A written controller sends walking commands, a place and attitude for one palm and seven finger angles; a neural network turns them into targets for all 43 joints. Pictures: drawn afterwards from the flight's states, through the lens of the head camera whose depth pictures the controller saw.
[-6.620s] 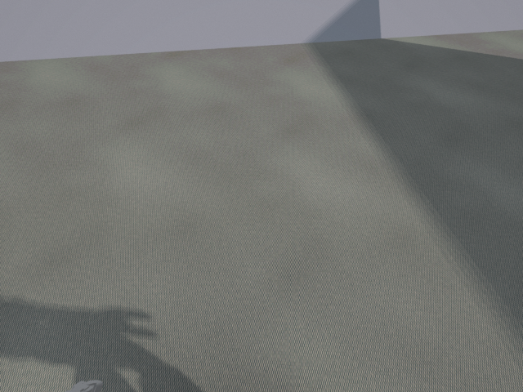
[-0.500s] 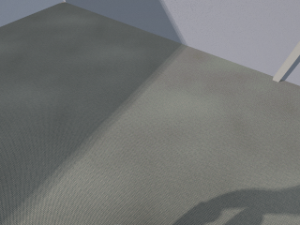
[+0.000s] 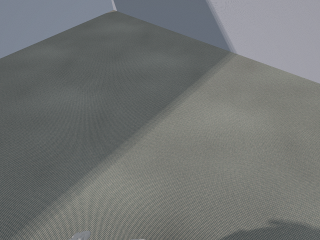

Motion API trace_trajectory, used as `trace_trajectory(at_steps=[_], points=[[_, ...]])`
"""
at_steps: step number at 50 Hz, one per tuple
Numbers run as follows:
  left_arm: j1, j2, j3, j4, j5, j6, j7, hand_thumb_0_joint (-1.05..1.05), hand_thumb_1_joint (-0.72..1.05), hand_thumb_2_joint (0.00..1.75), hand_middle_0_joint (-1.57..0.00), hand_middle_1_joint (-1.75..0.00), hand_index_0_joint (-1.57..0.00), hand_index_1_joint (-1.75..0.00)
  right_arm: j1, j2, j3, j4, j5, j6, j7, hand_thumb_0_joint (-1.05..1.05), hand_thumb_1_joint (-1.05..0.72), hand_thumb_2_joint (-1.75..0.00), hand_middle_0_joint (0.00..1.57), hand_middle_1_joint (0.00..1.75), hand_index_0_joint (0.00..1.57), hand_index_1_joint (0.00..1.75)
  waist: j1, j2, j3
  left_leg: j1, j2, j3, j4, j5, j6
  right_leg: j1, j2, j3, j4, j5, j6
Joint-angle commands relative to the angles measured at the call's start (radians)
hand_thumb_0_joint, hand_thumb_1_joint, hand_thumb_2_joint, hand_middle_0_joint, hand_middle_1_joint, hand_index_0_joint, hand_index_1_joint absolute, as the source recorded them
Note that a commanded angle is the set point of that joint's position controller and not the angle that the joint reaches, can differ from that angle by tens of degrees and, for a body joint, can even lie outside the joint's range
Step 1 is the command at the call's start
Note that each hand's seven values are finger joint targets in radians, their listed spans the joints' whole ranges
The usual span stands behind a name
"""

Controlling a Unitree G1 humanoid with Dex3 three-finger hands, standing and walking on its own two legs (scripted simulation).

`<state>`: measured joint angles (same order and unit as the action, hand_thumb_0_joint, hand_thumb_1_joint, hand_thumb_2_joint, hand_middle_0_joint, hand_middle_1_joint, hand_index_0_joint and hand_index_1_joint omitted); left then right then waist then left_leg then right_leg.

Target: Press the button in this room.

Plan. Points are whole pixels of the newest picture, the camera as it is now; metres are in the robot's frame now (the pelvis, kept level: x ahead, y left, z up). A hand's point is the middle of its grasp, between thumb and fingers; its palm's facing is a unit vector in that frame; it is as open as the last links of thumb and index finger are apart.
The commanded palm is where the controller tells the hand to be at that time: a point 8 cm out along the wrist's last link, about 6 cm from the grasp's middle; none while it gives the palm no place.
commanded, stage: turn or walk to find it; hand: left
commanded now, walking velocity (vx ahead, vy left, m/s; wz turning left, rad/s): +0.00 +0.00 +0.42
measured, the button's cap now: out of the picture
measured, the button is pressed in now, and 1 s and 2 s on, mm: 0 0 0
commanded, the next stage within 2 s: none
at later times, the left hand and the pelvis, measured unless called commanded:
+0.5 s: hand out of the picture -0.06 +0.24 -0.18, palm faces +0.29 -0.92 -0.25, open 7.4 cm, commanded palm none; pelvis -0.03 +0.03 +0.00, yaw +13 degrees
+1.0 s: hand out of the picture -0.05 +0.19 -0.14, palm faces +0.45 -0.85 -0.27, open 7.4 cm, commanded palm none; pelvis -0.05 -0.02 +0.01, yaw +27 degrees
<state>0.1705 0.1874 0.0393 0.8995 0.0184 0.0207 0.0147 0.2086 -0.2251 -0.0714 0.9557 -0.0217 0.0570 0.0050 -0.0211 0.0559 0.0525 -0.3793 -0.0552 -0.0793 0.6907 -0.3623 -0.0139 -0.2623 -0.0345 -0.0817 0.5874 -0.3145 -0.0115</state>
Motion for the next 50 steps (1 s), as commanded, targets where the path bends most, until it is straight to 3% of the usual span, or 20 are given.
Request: trace_trajectory(at_steps=[1, 2, 4, 14, 18, 19, 20, 21, 22, 25, 28, 34, 39, 40, 41, 42, 43, 45, 47, 50], points=[[0.009, 0.201, 0.052, -0.069, 0.002, -0.023, 0.021, 0.00, 0.90, 0.90, -0.20, -0.30, -0.20, -0.30, -0.036, -0.107, -0.039, -0.079, -0.002, -0.001, 0.007, 0.00, -0.90, -0.90, 0.20, 0.30, 0.20, 0.30, 0.017, -0.188, 0.019, -0.192, 0.057, -0.011, 0.501, -0.080, -0.012, 0.001, -0.342, 0.277, -0.346, 0.067, -0.123], [-0.027, 0.178, 0.042, -0.076, 0.002, -0.027, 0.018, 0.00, 0.90, 0.90, -0.20, -0.30, -0.20, -0.30, 0.001, -0.096, -0.036, -0.057, -0.004, 0.001, 0.013, 0.00, -0.90, -0.90, 0.20, 0.30, 0.20, 0.30, -0.007, -0.168, 0.020, -0.184, 0.065, 0.008, 0.531, -0.021, -0.023, 0.002, -0.293, 0.182, -0.321, 0.108, -0.098], [-0.014, 0.156, 0.037, -0.069, 0.003, -0.033, 0.020, 0.00, 0.90, 0.90, -0.20, -0.30, -0.20, -0.30, 0.025, -0.085, -0.032, -0.043, -0.002, 0.002, 0.017, 0.00, -0.90, -0.90, 0.20, 0.30, 0.20, 0.30, -0.005, -0.193, 0.006, -0.176, 0.076, 0.033, 0.526, 0.020, -0.040, 0.032, -0.269, 0.114, -0.306, 0.191, -0.086], [0.130, 0.216, 0.057, 0.011, 0.014, -0.026, 0.016, 0.00, 0.90, 0.90, -0.20, -0.30, -0.20, -0.30, -0.093, -0.057, -0.001, -0.059, 0.012, -0.014, 0.009, 0.00, -0.90, -0.90, 0.20, 0.30, 0.20, 0.30, 0.077, -0.251, -0.068, -0.067, 0.088, 0.136, 0.120, -0.110, -0.050, 0.210, -0.326, 0.055, -0.197, 0.524, -0.131], [0.098, 0.229, 0.062, 0.020, 0.007, -0.016, 0.015, 0.00, 0.90, 0.90, -0.20, -0.30, -0.20, -0.30, -0.016, -0.066, 0.002, -0.041, 0.012, -0.028, 0.003, 0.00, -0.90, -0.90, 0.20, 0.30, 0.20, 0.30, 0.032, -0.232, -0.112, 0.112, 0.074, 0.179, -0.155, 0.046, -0.028, 0.162, -0.312, -0.014, -0.089, 0.494, -0.073], [0.085, 0.215, 0.061, 0.019, -0.001, -0.011, 0.013, 0.00, 0.90, 0.90, -0.20, -0.30, -0.20, -0.30, 0.022, -0.092, -0.003, -0.032, 0.011, -0.037, 0.006, 0.00, -0.90, -0.90, 0.20, 0.30, 0.20, 0.30, 0.006, -0.164, -0.128, 0.231, 0.103, 0.153, -0.295, 0.179, -0.015, 0.085, -0.287, -0.053, 0.004, 0.404, -0.026], [0.114, 0.163, 0.056, -0.005, -0.009, -0.001, 0.008, 0.00, 0.90, 0.90, -0.20, -0.30, -0.20, -0.30, 0.039, -0.185, -0.022, -0.038, 0.002, -0.048, 0.003, 0.00, -0.90, -0.90, 0.20, 0.30, 0.20, 0.30, -0.002, 0.088, -0.148, 0.375, 0.289, -0.096, -0.353, 0.380, 0.064, -0.131, -0.180, -0.103, 0.179, 0.110, 0.045], [0.077, 0.113, 0.033, -0.043, -0.005, 0.004, 0.004, 0.00, 0.90, 0.90, -0.20, -0.30, -0.20, -0.30, 0.077, -0.255, -0.038, -0.036, 0.003, -0.042, -0.003, 0.00, -0.90, -0.90, 0.20, 0.30, 0.20, 0.30, -0.025, 0.256, -0.125, 0.393, 0.466, -0.270, -0.363, 0.665, 0.185, -0.294, -0.098, -0.080, 0.349, -0.327, 0.086], [0.000, 0.130, 0.032, -0.044, 0.003, 0.017, 0.013, 0.00, 0.90, 0.90, -0.20, -0.30, -0.20, -0.30, 0.105, -0.240, -0.037, -0.014, 0.001, -0.042, -0.014, 0.00, -0.90, -0.90, 0.20, 0.30, 0.20, 0.30, -0.059, 0.216, -0.119, 0.311, 0.451, -0.251, -0.373, 0.582, 0.210, -0.271, -0.095, 0.011, 0.455, -0.320, 0.078], [0.011, 0.132, 0.041, -0.011, 0.000, 0.014, -0.004, 0.00, 0.90, 0.90, -0.20, -0.30, -0.20, -0.30, -0.030, -0.176, -0.015, -0.047, -0.001, -0.046, -0.024, 0.00, -0.90, -0.90, 0.20, 0.30, 0.20, 0.30, 0.006, 0.112, -0.044, 0.236, 0.331, -0.133, -0.368, 0.497, 0.174, -0.287, -0.093, 0.049, 0.523, -0.141, 0.082], [0.035, 0.126, 0.037, 0.001, -0.004, 0.013, -0.005, 0.00, 0.90, 0.90, -0.20, -0.30, -0.20, -0.30, -0.029, -0.176, -0.014, -0.053, 0.004, -0.052, -0.023, 0.00, -0.90, -0.90, 0.20, 0.30, 0.20, 0.30, 0.010, 0.088, -0.067, 0.262, 0.288, -0.088, -0.358, 0.560, 0.165, -0.249, -0.074, 0.042, 0.460, -0.106, 0.095], [-0.004, 0.114, 0.033, -0.034, -0.006, 0.012, 0.000, 0.00, 0.90, 0.90, -0.20, -0.30, -0.20, -0.30, -0.003, -0.184, -0.027, -0.058, -0.002, -0.041, -0.017, 0.00, -0.90, -0.90, 0.20, 0.30, 0.20, 0.30, -0.011, 0.099, -0.067, 0.252, 0.291, -0.169, -0.354, 0.481, 0.185, -0.190, -0.040, 0.041, 0.289, -0.138, 0.094], [0.081, 0.117, 0.033, -0.026, -0.011, -0.005, 0.005, 0.00, 0.90, 0.90, -0.20, -0.30, -0.20, -0.30, -0.035, -0.178, -0.035, -0.076, 0.000, -0.033, -0.012, 0.00, -0.90, -0.90, 0.20, 0.30, 0.20, 0.30, 0.033, 0.083, -0.093, 0.130, 0.237, -0.208, -0.273, 0.459, 0.147, 0.038, 0.003, 0.019, -0.045, 0.012, 0.077], [0.120, 0.132, 0.037, -0.019, -0.009, -0.014, 0.009, 0.00, 0.90, 0.90, -0.20, -0.30, -0.20, -0.30, -0.038, -0.160, -0.034, -0.082, 0.005, -0.033, -0.010, 0.00, -0.90, -0.90, 0.20, 0.30, 0.20, 0.30, 0.055, 0.033, -0.110, 0.065, 0.201, -0.189, -0.215, 0.378, 0.109, 0.147, -0.025, 0.033, -0.187, 0.105, 0.072], [0.148, 0.199, 0.049, -0.017, 0.004, -0.026, 0.016, 0.00, 0.90, 0.90, -0.20, -0.30, -0.20, -0.30, -0.021, -0.106, -0.027, -0.092, 0.015, -0.035, -0.003, 0.00, -0.90, -0.90, 0.20, 0.30, 0.20, 0.30, 0.063, -0.142, -0.137, -0.082, 0.106, -0.090, -0.063, 0.173, 0.045, 0.280, -0.195, 0.201, -0.284, 0.119, 0.024], [0.140, 0.275, 0.063, -0.028, 0.013, -0.029, 0.019, 0.00, 0.90, 0.90, -0.20, -0.30, -0.20, -0.30, -0.032, -0.060, -0.018, -0.122, 0.011, -0.035, 0.000, 0.00, -0.90, -0.90, 0.20, 0.30, 0.20, 0.30, 0.069, -0.360, -0.095, -0.217, -0.016, 0.040, 0.149, -0.184, -0.012, 0.266, -0.417, 0.399, -0.316, 0.230, -0.090], [0.120, 0.259, 0.066, -0.044, 0.000, -0.030, 0.021, 0.00, 0.90, 0.90, -0.20, -0.30, -0.20, -0.30, -0.035, -0.115, -0.032, -0.110, -0.002, -0.016, -0.005, 0.00, -0.90, -0.90, 0.20, 0.30, 0.20, 0.30, 0.073, -0.345, -0.082, -0.183, 0.033, -0.024, 0.322, -0.208, -0.008, 0.122, -0.444, 0.404, -0.348, 0.160, -0.137], [0.011, 0.201, 0.051, -0.067, 0.000, -0.022, 0.022, 0.00, 0.90, 0.90, -0.20, -0.30, -0.20, -0.30, -0.031, -0.111, -0.038, -0.075, -0.002, 0.000, 0.006, 0.00, -0.90, -0.90, 0.20, 0.30, 0.20, 0.30, 0.022, -0.189, 0.010, -0.177, 0.063, -0.012, 0.506, -0.090, -0.010, 0.004, -0.352, 0.272, -0.348, 0.062, -0.120], [-0.029, 0.166, 0.037, -0.076, 0.002, -0.029, 0.019, 0.00, 0.90, 0.90, -0.20, -0.30, -0.20, -0.30, 0.020, -0.091, -0.032, -0.046, -0.003, 0.004, 0.015, 0.00, -0.90, -0.90, 0.20, 0.30, 0.20, 0.30, -0.005, -0.190, 0.015, -0.165, 0.075, 0.027, 0.538, -0.002, -0.030, 0.001, -0.282, 0.132, -0.318, 0.128, -0.088], [0.013, 0.164, 0.037, -0.059, 0.005, -0.031, 0.021, 0.00, 0.90, 0.90, -0.20, -0.30, -0.20, -0.30, 0.018, -0.086, -0.030, -0.039, -0.002, 0.007, 0.017, 0.00, -0.90, -0.90, 0.20, 0.30, 0.20, 0.30, 0.013, -0.225, 0.005, -0.154, 0.090, 0.054, 0.496, 0.015, -0.049, 0.034, -0.284, 0.089, -0.321, 0.134, -0.087]])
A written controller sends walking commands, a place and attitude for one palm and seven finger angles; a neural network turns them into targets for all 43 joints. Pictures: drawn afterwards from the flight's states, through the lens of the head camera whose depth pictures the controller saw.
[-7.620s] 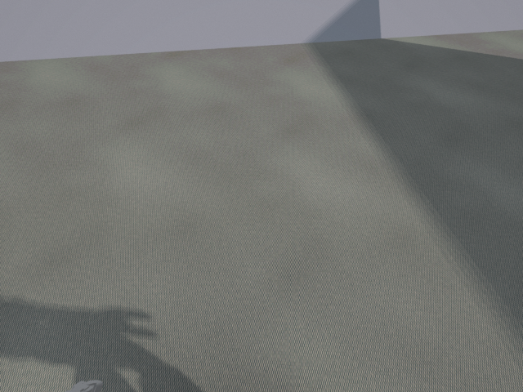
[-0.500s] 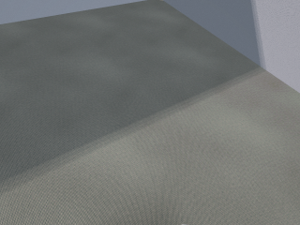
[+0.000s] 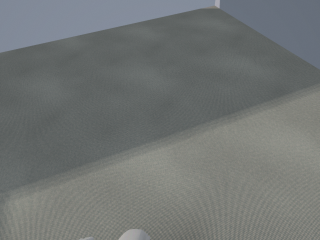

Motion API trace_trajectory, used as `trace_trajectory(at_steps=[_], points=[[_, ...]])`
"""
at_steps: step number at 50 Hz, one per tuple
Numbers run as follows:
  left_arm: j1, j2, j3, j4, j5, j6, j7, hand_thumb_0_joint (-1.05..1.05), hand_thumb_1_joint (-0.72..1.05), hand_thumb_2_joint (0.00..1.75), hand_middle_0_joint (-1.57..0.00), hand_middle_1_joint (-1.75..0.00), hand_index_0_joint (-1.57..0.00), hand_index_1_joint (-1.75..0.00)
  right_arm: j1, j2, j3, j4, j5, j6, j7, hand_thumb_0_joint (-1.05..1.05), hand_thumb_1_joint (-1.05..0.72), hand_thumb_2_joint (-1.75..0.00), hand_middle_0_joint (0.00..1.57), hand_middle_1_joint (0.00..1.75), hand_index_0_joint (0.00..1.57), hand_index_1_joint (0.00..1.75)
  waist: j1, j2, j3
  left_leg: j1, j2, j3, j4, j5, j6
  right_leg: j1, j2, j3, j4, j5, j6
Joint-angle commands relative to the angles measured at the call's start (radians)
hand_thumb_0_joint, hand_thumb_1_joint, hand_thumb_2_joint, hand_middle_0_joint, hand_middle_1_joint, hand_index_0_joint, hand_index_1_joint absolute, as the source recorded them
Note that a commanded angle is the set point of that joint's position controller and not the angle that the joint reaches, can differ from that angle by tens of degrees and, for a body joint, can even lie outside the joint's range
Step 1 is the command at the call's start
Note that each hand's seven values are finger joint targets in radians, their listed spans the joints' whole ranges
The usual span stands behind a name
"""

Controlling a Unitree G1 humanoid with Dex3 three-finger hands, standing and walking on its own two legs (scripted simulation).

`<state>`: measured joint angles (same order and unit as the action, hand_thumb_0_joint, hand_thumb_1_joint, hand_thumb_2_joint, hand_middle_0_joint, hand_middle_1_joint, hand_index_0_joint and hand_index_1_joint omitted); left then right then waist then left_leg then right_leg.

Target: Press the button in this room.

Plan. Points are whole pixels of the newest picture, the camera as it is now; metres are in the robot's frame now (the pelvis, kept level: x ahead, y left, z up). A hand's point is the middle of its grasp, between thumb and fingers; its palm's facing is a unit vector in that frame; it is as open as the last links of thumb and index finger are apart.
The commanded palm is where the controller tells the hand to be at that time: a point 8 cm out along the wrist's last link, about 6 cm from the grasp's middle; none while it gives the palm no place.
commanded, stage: turn or walk to find it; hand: left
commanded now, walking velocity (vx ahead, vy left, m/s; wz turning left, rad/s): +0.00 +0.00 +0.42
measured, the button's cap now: out of the picture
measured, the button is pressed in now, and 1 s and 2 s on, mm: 0 0 0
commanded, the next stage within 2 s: none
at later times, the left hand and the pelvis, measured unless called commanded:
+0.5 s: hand out of the picture -0.03 +0.27 -0.17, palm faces +0.25 -0.93 -0.25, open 7.4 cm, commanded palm none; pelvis -0.03 +0.05 +0.00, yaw +12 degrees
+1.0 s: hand out of the picture -0.07 +0.18 -0.15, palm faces +0.44 -0.86 -0.27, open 7.4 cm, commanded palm none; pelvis -0.05 -0.02 +0.00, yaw +27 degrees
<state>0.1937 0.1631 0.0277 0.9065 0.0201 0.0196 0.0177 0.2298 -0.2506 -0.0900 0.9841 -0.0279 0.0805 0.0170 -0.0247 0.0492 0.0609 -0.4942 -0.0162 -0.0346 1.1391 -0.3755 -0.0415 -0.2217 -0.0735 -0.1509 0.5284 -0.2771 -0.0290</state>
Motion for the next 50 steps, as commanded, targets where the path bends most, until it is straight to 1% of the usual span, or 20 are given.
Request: trace_trajectory(at_steps=[1, 7, 10, 12, 13, 14, 15, 17, 20, 29, 32, 34, 35, 36, 37, 38, 39, 41, 44, 50], points=[[0.002, 0.196, 0.051, -0.059, 0.004, -0.029, 0.018, 0.00, 0.90, 0.90, -0.20, -0.30, -0.20, -0.30, -0.015, -0.059, -0.009, -0.068, 0.004, -0.017, 0.005, 0.00, -0.90, -0.90, 0.20, 0.30, 0.20, 0.30, 0.024, -0.205, -0.013, -0.034, 0.053, 0.019, 0.006, 0.010, -0.025, 0.017, -0.252, 0.155, -0.258, 0.095, -0.077], [0.093, 0.250, 0.068, -0.009, 0.012, -0.022, 0.014, 0.00, 0.90, 0.90, -0.20, -0.30, -0.20, -0.30, -0.100, -0.033, 0.012, -0.085, 0.016, -0.034, 0.001, 0.00, -0.90, -0.90, 0.20, 0.30, 0.20, 0.30, 0.080, -0.234, -0.063, 0.054, 0.053, 0.091, -0.299, -0.093, -0.021, 0.122, -0.294, 0.129, -0.173, 0.340, -0.112], [0.078, 0.259, 0.073, 0.004, 0.012, -0.017, 0.013, 0.00, 0.90, 0.90, -0.20, -0.30, -0.20, -0.30, -0.050, -0.030, 0.019, -0.075, 0.021, -0.048, -0.006, 0.00, -0.90, -0.90, 0.20, 0.30, 0.20, 0.30, 0.054, -0.238, -0.110, 0.153, 0.038, 0.127, -0.497, -0.042, -0.008, 0.136, -0.292, 0.092, -0.085, 0.425, -0.088], [0.066, 0.240, 0.072, 0.004, -0.004, -0.007, 0.009, 0.00, 0.90, 0.90, -0.20, -0.30, -0.20, -0.30, 0.017, -0.066, 0.012, -0.056, 0.017, -0.062, -0.006, 0.00, -0.90, -0.90, 0.20, 0.30, 0.20, 0.30, 0.012, -0.156, -0.140, 0.348, 0.058, 0.110, -0.733, 0.182, 0.012, 0.026, -0.249, 0.021, 0.049, 0.326, -0.006], [0.083, 0.191, 0.066, -0.017, -0.012, 0.001, 0.004, 0.00, 0.90, 0.90, -0.20, -0.30, -0.20, -0.30, 0.039, -0.151, -0.005, -0.062, 0.010, -0.072, -0.009, 0.00, -0.90, -0.90, 0.20, 0.30, 0.20, 0.30, -0.001, 0.078, -0.157, 0.477, 0.236, -0.129, -0.800, 0.341, 0.085, -0.172, -0.146, -0.034, 0.219, 0.065, 0.062], [0.033, 0.139, 0.044, -0.053, -0.006, 0.005, -0.002, 0.00, 0.90, 0.90, -0.20, -0.30, -0.20, -0.30, 0.072, -0.225, -0.019, -0.063, 0.010, -0.066, -0.012, 0.00, -0.90, -0.90, 0.20, 0.30, 0.20, 0.30, -0.023, 0.258, -0.118, 0.480, 0.410, -0.300, -0.826, 0.587, 0.179, -0.331, -0.060, -0.014, 0.398, -0.336, 0.101], [-0.029, 0.152, 0.043, -0.056, 0.001, 0.022, 0.009, 0.00, 0.90, 0.90, -0.20, -0.30, -0.20, -0.30, 0.093, -0.216, -0.022, -0.042, 0.007, -0.066, -0.024, 0.00, -0.90, -0.90, 0.20, 0.30, 0.20, 0.30, -0.053, 0.241, -0.111, 0.393, 0.405, -0.304, -0.849, 0.515, 0.203, -0.316, -0.058, 0.081, 0.503, -0.339, 0.098], [-0.055, 0.161, 0.055, -0.035, -0.003, 0.023, -0.002, 0.00, 0.90, 0.90, -0.20, -0.30, -0.20, -0.30, -0.004, -0.162, -0.003, -0.060, 0.005, -0.065, -0.036, 0.00, -0.90, -0.90, 0.20, 0.30, 0.20, 0.30, -0.012, 0.170, -0.021, 0.305, 0.317, -0.230, -0.849, 0.431, 0.200, -0.337, -0.059, 0.126, 0.582, -0.210, 0.094], [0.011, 0.154, 0.053, 0.004, -0.003, 0.015, -0.011, 0.00, 0.90, 0.90, -0.20, -0.30, -0.20, -0.30, -0.049, -0.143, 0.006, -0.077, 0.009, -0.078, -0.037, 0.00, -0.90, -0.90, 0.20, 0.30, 0.20, 0.30, 0.020, 0.091, -0.068, 0.363, 0.251, -0.149, -0.826, 0.517, 0.184, -0.309, -0.041, 0.119, 0.570, -0.126, 0.108], [-0.050, 0.135, 0.042, -0.045, -0.009, 0.012, 0.000, 0.00, 0.90, 0.90, -0.20, -0.30, -0.20, -0.30, 0.000, -0.151, -0.010, -0.080, 0.002, -0.063, -0.030, 0.00, -0.90, -0.90, 0.20, 0.30, 0.20, 0.30, -0.015, 0.091, -0.076, 0.357, 0.250, -0.262, -0.805, 0.479, 0.216, -0.217, 0.008, 0.122, 0.319, -0.182, 0.107], [-0.002, 0.131, 0.042, -0.040, -0.014, 0.007, 0.003, 0.00, 0.90, 0.90, -0.20, -0.30, -0.20, -0.30, -0.032, -0.154, -0.013, -0.093, 0.000, -0.057, -0.026, 0.00, -0.90, -0.90, 0.20, 0.30, 0.20, 0.30, 0.010, 0.107, -0.081, 0.269, 0.227, -0.296, -0.788, 0.439, 0.204, -0.094, 0.033, 0.110, 0.166, -0.139, 0.093], [0.073, 0.144, 0.047, -0.025, -0.013, -0.004, 0.005, 0.00, 0.90, 0.90, -0.20, -0.30, -0.20, -0.30, -0.055, -0.145, -0.016, -0.103, 0.007, -0.055, -0.023, 0.00, -0.90, -0.90, 0.20, 0.30, 0.20, 0.30, 0.050, 0.074, -0.109, 0.194, 0.178, -0.273, -0.721, 0.378, 0.160, 0.058, 0.039, 0.099, -0.046, 0.016, 0.087], [0.104, 0.180, 0.054, -0.022, -0.008, -0.014, 0.010, 0.00, 0.90, 0.90, -0.20, -0.30, -0.20, -0.30, -0.047, -0.110, -0.012, -0.110, 0.014, -0.055, -0.019, 0.00, -0.90, -0.90, 0.20, 0.30, 0.20, 0.30, 0.062, -0.005, -0.119, 0.085, 0.121, -0.230, -0.642, 0.259, 0.111, 0.184, -0.030, 0.159, -0.170, 0.056, 0.071], [0.118, 0.267, 0.073, -0.024, 0.008, -0.024, 0.019, 0.00, 0.90, 0.90, -0.20, -0.30, -0.20, -0.30, -0.031, -0.040, -0.001, -0.130, 0.021, -0.056, -0.013, 0.00, -0.90, -0.90, 0.20, 0.30, 0.20, 0.30, 0.066, -0.272, -0.118, -0.102, -0.019, -0.074, -0.433, 0.003, 0.036, 0.275, -0.276, 0.424, -0.256, 0.035, -0.017], [0.095, 0.295, 0.075, -0.047, 0.003, -0.021, 0.019, 0.00, 0.90, 0.90, -0.20, -0.30, -0.20, -0.30, -0.061, -0.069, -0.010, -0.144, 0.009, -0.046, -0.016, 0.00, -0.90, -0.90, 0.20, 0.30, 0.20, 0.30, 0.079, -0.338, -0.079, -0.095, -0.035, -0.040, -0.217, -0.182, 0.017, 0.113, -0.413, 0.504, -0.302, 0.043, -0.112], [0.045, 0.266, 0.076, -0.063, -0.001, -0.024, 0.022, 0.00, 0.90, 0.90, -0.20, -0.30, -0.20, -0.30, -0.058, -0.092, -0.017, -0.131, 0.002, -0.035, -0.014, 0.00, -0.90, -0.90, 0.20, 0.30, 0.20, 0.30, 0.058, -0.325, -0.047, -0.084, -0.006, -0.081, -0.080, -0.160, 0.023, 0.020, -0.381, 0.479, -0.317, 0.003, -0.129], [-0.002, 0.237, 0.068, -0.074, -0.003, -0.018, 0.023, 0.00, 0.90, 0.90, -0.20, -0.30, -0.20, -0.30, -0.051, -0.089, -0.022, -0.114, 0.004, -0.028, -0.010, 0.00, -0.90, -0.90, 0.20, 0.30, 0.20, 0.30, 0.031, -0.225, -0.007, -0.078, 0.009, -0.074, 0.008, -0.110, 0.023, -0.031, -0.341, 0.414, -0.309, -0.005, -0.114], [-0.059, 0.185, 0.048, -0.081, -0.002, -0.028, 0.016, 0.00, 0.90, 0.90, -0.20, -0.30, -0.20, -0.30, 0.005, -0.064, -0.015, -0.071, 0.001, -0.022, 0.001, 0.00, -0.90, -0.90, 0.20, 0.30, 0.20, 0.30, -0.008, -0.165, 0.009, -0.071, 0.026, -0.036, 0.079, 0.010, 0.001, -0.022, -0.236, 0.226, -0.258, 0.113, -0.069], [-0.011, 0.173, 0.046, -0.061, -0.002, -0.035, 0.017, 0.00, 0.90, 0.90, -0.20, -0.30, -0.20, -0.30, 0.015, -0.062, -0.012, -0.056, 0.004, -0.020, 0.002, 0.00, -0.90, -0.90, 0.20, 0.30, 0.20, 0.30, 0.008, -0.199, -0.015, -0.072, 0.041, -0.012, 0.079, 0.047, -0.024, 0.041, -0.231, 0.159, -0.242, 0.206, -0.067], [0.083, 0.223, 0.059, -0.014, 0.008, -0.029, 0.015, 0.00, 0.90, 0.90, -0.20, -0.30, -0.20, -0.30, -0.078, -0.044, 0.004, -0.070, 0.009, -0.023, 0.000, 0.00, -0.90, -0.90, 0.20, 0.30, 0.20, 0.30, 0.062, -0.204, -0.033, -0.017, 0.059, 0.050, -0.147, -0.056, -0.033, 0.113, -0.279, 0.135, -0.211, 0.289, -0.100]])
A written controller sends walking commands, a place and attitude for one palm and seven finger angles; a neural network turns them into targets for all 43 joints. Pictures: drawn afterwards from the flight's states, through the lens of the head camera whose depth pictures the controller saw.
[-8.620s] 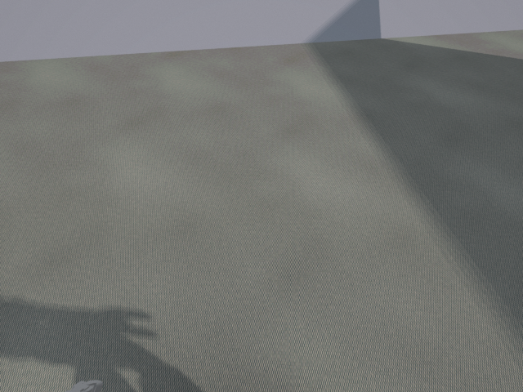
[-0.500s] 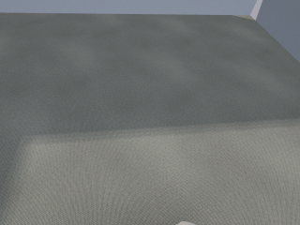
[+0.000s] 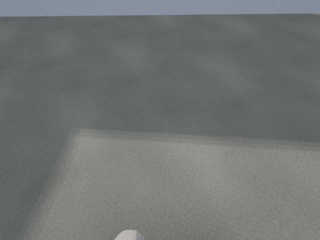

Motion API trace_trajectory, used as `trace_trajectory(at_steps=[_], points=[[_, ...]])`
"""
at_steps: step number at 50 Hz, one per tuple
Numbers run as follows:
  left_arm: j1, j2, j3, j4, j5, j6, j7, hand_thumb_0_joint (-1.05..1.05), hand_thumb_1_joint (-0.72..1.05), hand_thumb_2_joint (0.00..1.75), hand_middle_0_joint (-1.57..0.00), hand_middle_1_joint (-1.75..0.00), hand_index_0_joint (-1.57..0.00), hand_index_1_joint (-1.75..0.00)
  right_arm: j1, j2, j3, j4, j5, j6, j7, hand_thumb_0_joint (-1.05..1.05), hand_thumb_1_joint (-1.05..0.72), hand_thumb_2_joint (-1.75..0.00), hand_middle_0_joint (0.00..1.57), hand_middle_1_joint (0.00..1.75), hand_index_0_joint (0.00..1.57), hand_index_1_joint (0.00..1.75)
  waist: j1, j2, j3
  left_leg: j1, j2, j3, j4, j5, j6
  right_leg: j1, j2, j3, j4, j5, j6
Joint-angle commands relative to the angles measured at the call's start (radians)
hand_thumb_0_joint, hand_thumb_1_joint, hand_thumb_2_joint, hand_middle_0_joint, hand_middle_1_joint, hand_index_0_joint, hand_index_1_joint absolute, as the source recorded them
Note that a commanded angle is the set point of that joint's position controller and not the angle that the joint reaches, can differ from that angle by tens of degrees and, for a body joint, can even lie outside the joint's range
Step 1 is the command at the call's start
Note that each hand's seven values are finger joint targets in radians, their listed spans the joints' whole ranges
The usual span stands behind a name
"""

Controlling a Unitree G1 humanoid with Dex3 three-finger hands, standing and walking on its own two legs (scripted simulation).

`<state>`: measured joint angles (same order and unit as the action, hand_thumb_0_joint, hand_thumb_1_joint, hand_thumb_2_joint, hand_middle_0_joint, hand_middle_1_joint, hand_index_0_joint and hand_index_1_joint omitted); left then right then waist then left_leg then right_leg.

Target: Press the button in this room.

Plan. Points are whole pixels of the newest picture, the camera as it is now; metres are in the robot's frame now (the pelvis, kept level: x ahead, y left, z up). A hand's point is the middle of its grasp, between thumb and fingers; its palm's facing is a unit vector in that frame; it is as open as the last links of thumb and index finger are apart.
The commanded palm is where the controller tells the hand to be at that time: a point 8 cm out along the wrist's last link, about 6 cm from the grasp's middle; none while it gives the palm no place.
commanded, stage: turn or walk to find it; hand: left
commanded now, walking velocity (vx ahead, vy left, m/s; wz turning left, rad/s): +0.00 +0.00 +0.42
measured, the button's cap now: out of the picture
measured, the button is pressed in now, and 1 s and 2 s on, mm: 0 0 0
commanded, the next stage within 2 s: none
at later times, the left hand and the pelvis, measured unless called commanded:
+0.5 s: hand out of the picture +0.00 +0.26 -0.17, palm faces +0.25 -0.93 -0.26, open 7.4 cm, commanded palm none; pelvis -0.02 +0.04 +0.00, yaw +12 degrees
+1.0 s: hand out of the picture -0.07 +0.19 -0.16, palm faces +0.45 -0.86 -0.26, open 7.4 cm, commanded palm none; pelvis -0.03 -0.01 +0.00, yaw +26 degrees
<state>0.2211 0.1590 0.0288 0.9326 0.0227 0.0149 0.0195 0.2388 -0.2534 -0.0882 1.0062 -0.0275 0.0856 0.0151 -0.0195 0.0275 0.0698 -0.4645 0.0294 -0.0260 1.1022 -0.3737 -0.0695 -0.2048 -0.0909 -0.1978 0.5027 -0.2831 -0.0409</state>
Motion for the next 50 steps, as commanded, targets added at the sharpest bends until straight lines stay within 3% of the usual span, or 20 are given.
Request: trace_trajectory(at_steps=[1, 5, 8, 9, 10, 11, 12, 13, 16, 24, 29, 30, 31, 32, 33, 35, 36, 38, 43, 50], points=[[0.065, 0.231, 0.059, -0.033, 0.007, -0.022, 0.012, 0.00, 0.90, 0.90, -0.20, -0.30, -0.20, -0.30, -0.097, -0.038, 0.006, -0.094, 0.010, -0.030, 0.001, 0.00, -0.90, -0.90, 0.20, 0.30, 0.20, 0.30, 0.062, -0.188, -0.053, -0.035, 0.010, 0.052, -0.152, -0.067, -0.003, 0.114, -0.263, 0.178, -0.172, 0.335, -0.092], [0.083, 0.257, 0.069, -0.009, 0.010, -0.016, 0.011, 0.00, 0.90, 0.90, -0.20, -0.30, -0.20, -0.30, -0.112, -0.031, 0.020, -0.101, 0.020, -0.047, -0.004, 0.00, -0.90, -0.90, 0.20, 0.30, 0.20, 0.30, 0.076, -0.236, -0.107, 0.060, 0.003, 0.098, -0.349, -0.099, 0.014, 0.154, -0.284, 0.157, -0.099, 0.473, -0.102], [0.053, 0.256, 0.070, -0.001, 0.000, -0.009, 0.009, 0.00, 0.90, 0.90, -0.20, -0.30, -0.20, -0.30, -0.040, -0.046, 0.020, -0.084, 0.019, -0.061, -0.007, 0.00, -0.90, -0.90, 0.20, 0.30, 0.20, 0.30, 0.024, -0.198, -0.138, 0.238, -0.006, 0.126, -0.615, 0.094, 0.033, 0.085, -0.253, 0.086, 0.011, 0.431, -0.032], [0.047, 0.235, 0.067, -0.005, -0.008, -0.003, 0.006, 0.00, 0.90, 0.90, -0.20, -0.30, -0.20, -0.30, -0.007, -0.082, 0.012, -0.079, 0.017, -0.069, -0.004, 0.00, -0.90, -0.90, 0.20, 0.30, 0.20, 0.30, 0.001, -0.091, -0.158, 0.367, 0.040, 0.071, -0.733, 0.230, 0.052, -0.010, -0.215, 0.043, 0.128, 0.330, 0.018], [0.066, 0.175, 0.060, -0.039, -0.014, 0.004, 0.000, 0.00, 0.90, 0.90, -0.20, -0.30, -0.20, -0.30, 0.018, -0.184, -0.011, -0.085, 0.007, -0.078, -0.008, 0.00, -0.90, -0.90, 0.20, 0.30, 0.20, 0.30, -0.010, 0.187, -0.167, 0.503, 0.270, -0.224, -0.759, 0.508, 0.148, -0.262, -0.092, -0.005, 0.313, -0.046, 0.094], [0.007, 0.147, 0.039, -0.073, -0.005, 0.011, 0.000, 0.00, 0.90, 0.90, -0.20, -0.30, -0.20, -0.30, 0.060, -0.235, -0.020, -0.076, 0.010, -0.068, -0.013, 0.00, -0.90, -0.90, 0.20, 0.30, 0.20, 0.30, -0.037, 0.263, -0.138, 0.459, 0.391, -0.301, -0.768, 0.692, 0.249, -0.339, -0.040, 0.048, 0.462, -0.370, 0.110], [-0.050, 0.153, 0.040, -0.070, -0.002, 0.025, 0.009, 0.00, 0.90, 0.90, -0.20, -0.30, -0.20, -0.30, 0.072, -0.212, -0.018, -0.056, 0.007, -0.073, -0.027, 0.00, -0.90, -0.90, 0.20, 0.30, 0.20, 0.30, -0.054, 0.260, -0.135, 0.425, 0.356, -0.295, -0.768, 0.702, 0.246, -0.356, -0.038, 0.136, 0.548, -0.336, 0.111], [-0.065, 0.160, 0.047, -0.059, -0.007, 0.028, 0.006, 0.00, 0.90, 0.90, -0.20, -0.30, -0.20, -0.30, 0.026, -0.192, -0.011, -0.064, 0.007, -0.070, -0.035, 0.00, -0.90, -0.90, 0.20, 0.30, 0.20, 0.30, -0.034, 0.243, -0.096, 0.388, 0.314, -0.252, -0.765, 0.657, 0.238, -0.370, -0.038, 0.163, 0.601, -0.274, 0.110], [-0.020, 0.166, 0.052, -0.021, -0.007, 0.020, -0.010, 0.00, 0.90, 0.90, -0.20, -0.30, -0.20, -0.30, -0.064, -0.142, 0.007, -0.099, 0.010, -0.079, -0.036, 0.00, -0.90, -0.90, 0.20, 0.30, 0.20, 0.30, 0.013, 0.127, -0.069, 0.354, 0.211, -0.129, -0.762, 0.651, 0.204, -0.338, -0.030, 0.160, 0.633, -0.129, 0.123], [-0.075, 0.146, 0.040, -0.067, -0.011, 0.016, -0.004, 0.00, 0.90, 0.90, -0.20, -0.30, -0.20, -0.30, -0.021, -0.151, -0.009, -0.103, 0.004, -0.072, -0.029, 0.00, -0.90, -0.90, 0.20, 0.30, 0.20, 0.30, -0.016, 0.113, -0.078, 0.366, 0.211, -0.207, -0.741, 0.612, 0.242, -0.265, 0.008, 0.157, 0.386, -0.175, 0.132], [0.017, 0.150, 0.041, -0.059, -0.017, -0.001, -0.001, 0.00, 0.90, 0.90, -0.20, -0.30, -0.20, -0.30, -0.066, -0.148, -0.015, -0.120, 0.005, -0.064, -0.025, 0.00, -0.90, -0.90, 0.20, 0.30, 0.20, 0.30, 0.032, 0.126, -0.105, 0.239, 0.158, -0.245, -0.663, 0.557, 0.200, -0.032, 0.057, 0.132, 0.054, -0.021, 0.110], [0.063, 0.163, 0.046, -0.051, -0.014, -0.010, 0.002, 0.00, 0.90, 0.90, -0.20, -0.30, -0.20, -0.30, -0.073, -0.132, -0.015, -0.129, 0.011, -0.065, -0.023, 0.00, -0.90, -0.90, 0.20, 0.30, 0.20, 0.30, 0.056, 0.082, -0.130, 0.182, 0.120, -0.228, -0.604, 0.461, 0.163, 0.074, 0.033, 0.142, -0.085, 0.088, 0.106], [0.090, 0.231, 0.057, -0.046, -0.002, -0.023, 0.008, 0.00, 0.90, 0.90, -0.20, -0.30, -0.20, -0.30, -0.051, -0.082, -0.008, -0.135, 0.020, -0.068, -0.017, 0.00, -0.90, -0.90, 0.20, 0.30, 0.20, 0.30, 0.062, -0.089, -0.157, 0.037, 0.032, -0.137, -0.464, 0.245, 0.099, 0.224, -0.127, 0.293, -0.167, 0.161, 0.061], [0.096, 0.307, 0.073, -0.052, 0.008, -0.027, 0.013, 0.00, 0.90, 0.90, -0.20, -0.30, -0.20, -0.30, -0.061, -0.031, 0.002, -0.167, 0.018, -0.067, -0.013, 0.00, -0.90, -0.90, 0.20, 0.30, 0.20, 0.30, 0.072, -0.317, -0.123, -0.112, -0.096, -0.010, -0.252, -0.176, 0.043, 0.229, -0.359, 0.508, -0.198, 0.301, -0.057], [0.087, 0.297, 0.075, -0.065, -0.005, -0.028, 0.015, 0.00, 0.90, 0.90, -0.20, -0.30, -0.20, -0.30, -0.065, -0.080, -0.011, -0.157, 0.008, -0.048, -0.018, 0.00, -0.90, -0.90, 0.20, 0.30, 0.20, 0.30, 0.080, -0.327, -0.118, -0.077, -0.052, -0.078, -0.079, -0.224, 0.049, 0.089, -0.393, 0.518, -0.235, 0.241, -0.111], [-0.020, 0.234, 0.061, -0.089, -0.005, -0.021, 0.017, 0.00, 0.90, 0.90, -0.20, -0.30, -0.20, -0.30, -0.062, -0.077, -0.017, -0.124, 0.007, -0.036, -0.009, 0.00, -0.90, -0.90, 0.20, 0.30, 0.20, 0.30, 0.029, -0.170, -0.037, -0.094, -0.022, -0.071, 0.098, -0.106, 0.045, 0.008, -0.303, 0.393, -0.227, 0.174, -0.103], [-0.058, 0.207, 0.051, -0.095, -0.005, -0.023, 0.015, 0.00, 0.90, 0.90, -0.20, -0.30, -0.20, -0.30, -0.036, -0.066, -0.015, -0.105, 0.004, -0.032, -0.002, 0.00, -0.90, -0.90, 0.20, 0.30, 0.20, 0.30, 0.006, -0.145, -0.021, -0.089, -0.012, -0.053, 0.124, -0.044, 0.034, -0.005, -0.254, 0.301, -0.207, 0.195, -0.077], [-0.050, 0.189, 0.044, -0.093, -0.004, -0.031, 0.014, 0.00, 0.90, 0.90, -0.20, -0.30, -0.20, -0.30, -0.008, -0.059, -0.011, -0.086, 0.004, -0.028, 0.002, 0.00, -0.90, -0.90, 0.20, 0.30, 0.20, 0.30, 0.005, -0.179, -0.036, -0.079, -0.006, -0.028, 0.127, 0.010, 0.016, 0.010, -0.222, 0.228, -0.202, 0.243, -0.061], [0.024, 0.209, 0.052, -0.058, 0.002, -0.029, 0.016, 0.00, 0.90, 0.90, -0.20, -0.30, -0.20, -0.30, -0.058, -0.049, -0.001, -0.088, 0.006, -0.027, 0.002, 0.00, -0.90, -0.90, 0.20, 0.30, 0.20, 0.30, 0.041, -0.187, -0.047, -0.064, 0.014, 0.017, -0.013, -0.029, -0.004, 0.082, -0.251, 0.186, -0.188, 0.312, -0.081], [0.067, 0.255, 0.069, -0.014, 0.009, -0.018, 0.013, 0.00, 0.90, 0.90, -0.20, -0.30, -0.20, -0.30, -0.106, -0.023, 0.021, -0.102, 0.019, -0.047, -0.002, 0.00, -0.90, -0.90, 0.20, 0.30, 0.20, 0.30, 0.069, -0.215, -0.097, 0.064, 0.010, 0.097, -0.337, -0.092, 0.016, 0.133, -0.288, 0.149, -0.104, 0.457, -0.103]])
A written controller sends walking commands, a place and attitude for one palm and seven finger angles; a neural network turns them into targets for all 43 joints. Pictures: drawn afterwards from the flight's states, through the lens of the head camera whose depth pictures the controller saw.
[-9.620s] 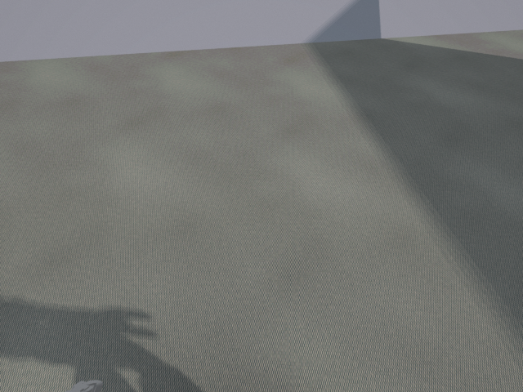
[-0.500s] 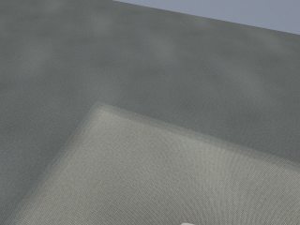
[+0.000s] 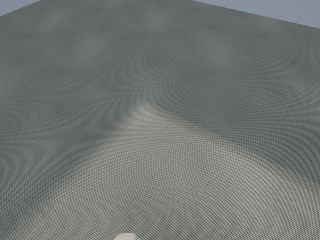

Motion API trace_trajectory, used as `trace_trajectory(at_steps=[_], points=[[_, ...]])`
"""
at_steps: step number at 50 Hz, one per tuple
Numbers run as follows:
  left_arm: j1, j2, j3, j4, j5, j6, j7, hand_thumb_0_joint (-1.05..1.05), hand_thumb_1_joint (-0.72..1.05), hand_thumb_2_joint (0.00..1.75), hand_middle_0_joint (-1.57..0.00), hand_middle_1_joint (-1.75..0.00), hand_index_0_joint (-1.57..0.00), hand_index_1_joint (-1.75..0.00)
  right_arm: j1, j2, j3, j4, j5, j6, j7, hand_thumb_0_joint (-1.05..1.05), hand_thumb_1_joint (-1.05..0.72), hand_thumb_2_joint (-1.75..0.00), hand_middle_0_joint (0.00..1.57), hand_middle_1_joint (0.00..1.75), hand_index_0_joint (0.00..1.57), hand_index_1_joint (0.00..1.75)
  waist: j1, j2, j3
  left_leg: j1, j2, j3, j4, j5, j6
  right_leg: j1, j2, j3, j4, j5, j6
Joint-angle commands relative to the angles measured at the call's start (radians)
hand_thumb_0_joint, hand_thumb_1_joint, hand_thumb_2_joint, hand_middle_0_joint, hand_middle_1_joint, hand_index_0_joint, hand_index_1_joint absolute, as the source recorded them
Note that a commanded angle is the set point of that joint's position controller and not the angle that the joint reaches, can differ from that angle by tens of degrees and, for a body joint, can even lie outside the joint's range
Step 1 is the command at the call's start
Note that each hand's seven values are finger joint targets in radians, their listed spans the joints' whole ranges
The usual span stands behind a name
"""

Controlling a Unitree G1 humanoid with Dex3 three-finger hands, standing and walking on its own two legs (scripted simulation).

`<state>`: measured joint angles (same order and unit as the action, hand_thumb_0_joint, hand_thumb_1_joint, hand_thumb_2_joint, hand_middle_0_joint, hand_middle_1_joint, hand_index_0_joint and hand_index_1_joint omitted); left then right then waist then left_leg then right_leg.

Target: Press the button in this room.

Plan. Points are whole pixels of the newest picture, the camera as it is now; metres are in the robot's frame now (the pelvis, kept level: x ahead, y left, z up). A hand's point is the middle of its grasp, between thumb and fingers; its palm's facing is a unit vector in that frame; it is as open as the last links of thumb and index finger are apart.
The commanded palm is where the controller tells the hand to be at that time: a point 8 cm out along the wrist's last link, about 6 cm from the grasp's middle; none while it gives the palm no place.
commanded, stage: turn or walk to find it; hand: left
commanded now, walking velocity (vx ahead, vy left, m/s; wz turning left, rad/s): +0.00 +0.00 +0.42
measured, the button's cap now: out of the picture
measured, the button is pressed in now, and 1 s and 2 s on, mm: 0 0 0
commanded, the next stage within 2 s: none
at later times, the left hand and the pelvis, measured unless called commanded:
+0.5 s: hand out of the picture +0.04 +0.23 -0.16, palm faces +0.22 -0.94 -0.28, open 7.4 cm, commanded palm none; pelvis -0.02 +0.00 -0.01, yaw +11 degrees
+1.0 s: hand out of the picture -0.11 +0.21 -0.19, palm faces +0.47 -0.85 -0.24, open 7.4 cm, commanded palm none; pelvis -0.05 +0.00 -0.02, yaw +26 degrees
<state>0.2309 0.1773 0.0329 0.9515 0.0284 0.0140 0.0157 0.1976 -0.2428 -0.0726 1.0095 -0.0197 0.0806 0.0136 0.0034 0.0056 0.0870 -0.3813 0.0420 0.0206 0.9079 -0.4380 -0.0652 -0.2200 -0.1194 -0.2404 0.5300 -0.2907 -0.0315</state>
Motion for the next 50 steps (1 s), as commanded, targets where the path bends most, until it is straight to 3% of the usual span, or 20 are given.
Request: trace_trajectory(at_steps=[1, 3, 4, 5, 6, 9, 12, 19, 23, 24, 25, 26, 28, 30, 33, 42, 46, 47, 49, 50], points=[[0.053, 0.240, 0.066, -0.027, 0.003, -0.015, 0.016, 0.00, 0.90, 0.90, -0.20, -0.30, -0.20, -0.30, -0.053, -0.037, 0.007, -0.101, 0.012, -0.046, -0.002, 0.00, -0.90, -0.90, 0.20, 0.30, 0.20, 0.30, 0.039, -0.194, -0.122, 0.015, -0.010, 0.065, -0.203, -0.005, 0.015, 0.146, -0.256, 0.179, -0.107, 0.479, -0.101], [0.037, 0.235, 0.067, -0.022, -0.005, -0.009, 0.013, 0.00, 0.90, 0.90, -0.20, -0.30, -0.20, -0.30, 0.000, -0.050, 0.005, -0.089, 0.009, -0.055, -0.005, 0.00, -0.90, -0.90, 0.20, 0.30, 0.20, 0.30, 0.004, -0.174, -0.144, 0.146, -0.012, 0.084, -0.388, 0.146, 0.029, 0.086, -0.233, 0.127, -0.030, 0.415, -0.047], [0.029, 0.215, 0.064, -0.026, -0.013, -0.003, 0.011, 0.00, 0.90, 0.90, -0.20, -0.30, -0.20, -0.30, 0.039, -0.081, -0.003, -0.082, 0.008, -0.064, -0.002, 0.00, -0.90, -0.90, 0.20, 0.30, 0.20, 0.30, -0.023, -0.069, -0.162, 0.267, 0.025, 0.036, -0.515, 0.273, 0.044, -0.003, -0.199, 0.089, 0.081, 0.311, 0.001], [0.048, 0.157, 0.058, -0.056, -0.021, 0.006, 0.005, 0.00, 0.90, 0.90, -0.20, -0.30, -0.20, -0.30, 0.062, -0.182, -0.024, -0.089, -0.002, -0.072, -0.006, 0.00, -0.90, -0.90, 0.20, 0.30, 0.20, 0.30, -0.034, 0.215, -0.164, 0.385, 0.240, -0.258, -0.565, 0.498, 0.135, -0.237, -0.071, 0.034, 0.269, -0.036, 0.078], [-0.005, 0.123, 0.038, -0.092, -0.013, 0.012, 0.004, 0.00, 0.90, 0.90, -0.20, -0.30, -0.20, -0.30, 0.103, -0.238, -0.036, -0.082, 0.000, -0.063, -0.010, 0.00, -0.90, -0.90, 0.20, 0.30, 0.20, 0.30, -0.060, 0.300, -0.136, 0.344, 0.375, -0.366, -0.597, 0.680, 0.239, -0.323, -0.010, 0.086, 0.429, -0.363, 0.099], [-0.078, 0.149, 0.050, -0.070, -0.011, 0.027, -0.001, 0.00, 0.90, 0.90, -0.20, -0.30, -0.20, -0.30, 0.004, -0.170, -0.017, -0.094, -0.003, -0.064, -0.031, 0.00, -0.90, -0.90, 0.20, 0.30, 0.20, 0.30, -0.033, 0.202, -0.052, 0.186, 0.267, -0.283, -0.623, 0.438, 0.224, -0.336, -0.016, 0.209, 0.590, -0.198, 0.096], [-0.021, 0.138, 0.047, -0.041, -0.011, 0.021, -0.007, 0.00, 0.90, 0.90, -0.20, -0.30, -0.20, -0.30, -0.033, -0.151, -0.010, -0.110, 0.000, -0.075, -0.031, 0.00, -0.90, -0.90, 0.20, 0.30, 0.20, 0.30, -0.007, 0.129, -0.082, 0.222, 0.199, -0.199, -0.600, 0.536, 0.211, -0.302, 0.003, 0.202, 0.565, -0.119, 0.109], [-0.068, 0.118, 0.036, -0.085, -0.017, 0.014, -0.002, 0.00, 0.90, 0.90, -0.20, -0.30, -0.20, -0.30, 0.012, -0.163, -0.027, -0.106, -0.005, -0.065, -0.025, 0.00, -0.90, -0.90, 0.20, 0.30, 0.20, 0.30, -0.039, 0.155, -0.116, 0.267, 0.193, -0.262, -0.552, 0.594, 0.234, -0.230, 0.048, 0.193, 0.320, -0.172, 0.112], [0.026, 0.120, 0.037, -0.071, -0.022, 0.001, 0.003, 0.00, 0.90, 0.90, -0.20, -0.30, -0.20, -0.30, -0.030, -0.159, -0.032, -0.126, -0.003, -0.058, -0.022, 0.00, -0.90, -0.90, 0.20, 0.30, 0.20, 0.30, 0.007, 0.147, -0.146, 0.163, 0.149, -0.288, -0.479, 0.577, 0.200, -0.027, 0.086, 0.169, 0.034, -0.025, 0.100], [0.066, 0.139, 0.041, -0.061, -0.019, -0.009, 0.005, 0.00, 0.90, 0.90, -0.20, -0.30, -0.20, -0.30, -0.036, -0.146, -0.033, -0.131, 0.003, -0.058, -0.019, 0.00, -0.90, -0.90, 0.20, 0.30, 0.20, 0.30, 0.029, 0.106, -0.158, 0.105, 0.113, -0.267, -0.424, 0.506, 0.162, 0.077, 0.069, 0.177, -0.109, 0.081, 0.096], [0.098, 0.197, 0.050, -0.059, -0.008, -0.021, 0.011, 0.00, 0.90, 0.90, -0.20, -0.30, -0.20, -0.30, -0.023, -0.095, -0.028, -0.140, 0.012, -0.060, -0.013, 0.00, -0.90, -0.90, 0.20, 0.30, 0.20, 0.30, 0.040, -0.056, -0.176, -0.034, 0.030, -0.188, -0.292, 0.306, 0.102, 0.210, -0.077, 0.310, -0.209, 0.115, 0.060], [0.098, 0.280, 0.066, -0.065, 0.003, -0.025, 0.017, 0.00, 0.90, 0.90, -0.20, -0.30, -0.20, -0.30, -0.032, -0.036, -0.014, -0.172, 0.010, -0.061, -0.009, 0.00, -0.90, -0.90, 0.20, 0.30, 0.20, 0.30, 0.046, -0.313, -0.132, -0.206, -0.107, -0.051, -0.087, -0.083, 0.039, 0.233, -0.311, 0.546, -0.243, 0.249, -0.053], [0.027, 0.246, 0.067, -0.090, -0.009, -0.024, 0.020, 0.00, 0.90, 0.90, -0.20, -0.30, -0.20, -0.30, -0.043, -0.089, -0.034, -0.148, -0.001, -0.035, -0.012, 0.00, -0.90, -0.90, 0.20, 0.30, 0.20, 0.30, 0.027, -0.232, -0.074, -0.178, -0.056, -0.127, 0.217, -0.099, 0.044, 0.030, -0.322, 0.521, -0.276, 0.181, -0.125], [-0.059, 0.186, 0.048, -0.110, -0.010, -0.024, 0.019, 0.00, 0.90, 0.90, -0.20, -0.30, -0.20, -0.30, -0.004, -0.072, -0.031, -0.108, -0.004, -0.029, 0.000, 0.00, -0.90, -0.90, 0.20, 0.30, 0.20, 0.30, -0.021, -0.120, -0.039, -0.185, -0.026, -0.100, 0.306, 0.021, 0.029, 0.017, -0.225, 0.337, -0.226, 0.252, -0.083], [-0.039, 0.168, 0.042, -0.104, -0.008, -0.031, 0.020, 0.00, 0.90, 0.90, -0.20, -0.30, -0.20, -0.30, 0.021, -0.068, -0.026, -0.090, -0.003, -0.023, 0.004, 0.00, -0.90, -0.90, 0.20, 0.30, 0.20, 0.30, -0.014, -0.169, -0.049, -0.167, -0.013, -0.064, 0.310, 0.078, 0.003, 0.035, -0.202, 0.246, -0.222, 0.296, -0.074], [0.061, 0.228, 0.060, -0.043, 0.003, -0.020, 0.016, 0.00, 0.90, 0.90, -0.20, -0.30, -0.20, -0.30, -0.084, -0.036, 0.001, -0.107, 0.008, -0.037, 0.002, 0.00, -0.90, -0.90, 0.20, 0.30, 0.20, 0.30, 0.051, -0.184, -0.092, -0.064, -0.006, 0.035, -0.068, -0.028, 0.004, 0.142, -0.247, 0.199, -0.153, 0.454, -0.110], [0.035, 0.240, 0.069, -0.031, -0.004, -0.009, 0.013, 0.00, 0.90, 0.90, -0.20, -0.30, -0.20, -0.30, -0.009, -0.046, 0.004, -0.094, 0.009, -0.054, -0.004, 0.00, -0.90, -0.90, 0.20, 0.30, 0.20, 0.30, 0.011, -0.172, -0.140, 0.121, -0.015, 0.084, -0.359, 0.121, 0.024, 0.099, -0.235, 0.135, -0.037, 0.424, -0.053], [0.027, 0.227, 0.067, -0.033, -0.012, -0.003, 0.011, 0.00, 0.90, 0.90, -0.20, -0.30, -0.20, -0.30, 0.029, -0.072, -0.001, -0.085, 0.007, -0.062, -0.003, 0.00, -0.90, -0.90, 0.20, 0.30, 0.20, 0.30, -0.018, -0.104, -0.153, 0.229, 0.005, 0.064, -0.490, 0.249, 0.038, 0.029, -0.209, 0.093, 0.049, 0.350, -0.006], [0.004, 0.128, 0.038, -0.088, -0.016, 0.008, 0.001, 0.00, 0.90, 0.90, -0.20, -0.30, -0.20, -0.30, 0.090, -0.229, -0.033, -0.089, 0.001, -0.068, -0.008, 0.00, -0.90, -0.90, 0.20, 0.30, 0.20, 0.30, -0.048, 0.288, -0.151, 0.388, 0.352, -0.350, -0.578, 0.713, 0.212, -0.321, -0.016, 0.065, 0.401, -0.333, 0.102], [-0.059, 0.133, 0.035, -0.101, -0.010, 0.021, 0.008, 0.00, 0.90, 0.90, -0.20, -0.30, -0.20, -0.30, 0.122, -0.225, -0.036, -0.068, -0.001, -0.068, -0.021, 0.00, -0.90, -0.90, 0.20, 0.30, 0.20, 0.30, -0.079, 0.244, -0.152, 0.330, 0.361, -0.359, -0.587, 0.689, 0.256, -0.324, -0.012, 0.155, 0.506, -0.345, 0.100]])
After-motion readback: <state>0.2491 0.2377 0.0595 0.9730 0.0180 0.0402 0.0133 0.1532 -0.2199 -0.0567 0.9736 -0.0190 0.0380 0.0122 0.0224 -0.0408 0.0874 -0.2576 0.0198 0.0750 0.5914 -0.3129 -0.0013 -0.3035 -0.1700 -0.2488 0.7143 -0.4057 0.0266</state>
